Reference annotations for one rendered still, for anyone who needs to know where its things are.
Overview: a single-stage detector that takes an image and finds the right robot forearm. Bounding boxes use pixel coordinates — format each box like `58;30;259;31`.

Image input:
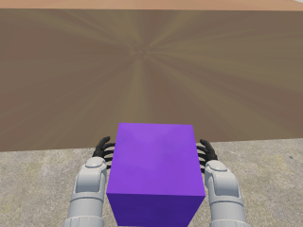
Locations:
205;160;251;227

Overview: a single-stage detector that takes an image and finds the right robot hand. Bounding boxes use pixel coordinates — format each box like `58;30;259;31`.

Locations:
196;139;218;174

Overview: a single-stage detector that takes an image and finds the carton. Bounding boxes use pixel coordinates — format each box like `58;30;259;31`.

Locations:
106;122;205;227

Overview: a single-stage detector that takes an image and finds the left robot hand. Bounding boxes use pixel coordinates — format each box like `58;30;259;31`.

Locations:
92;136;116;169

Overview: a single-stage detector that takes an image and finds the left robot forearm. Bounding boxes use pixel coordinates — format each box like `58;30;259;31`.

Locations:
62;156;107;227

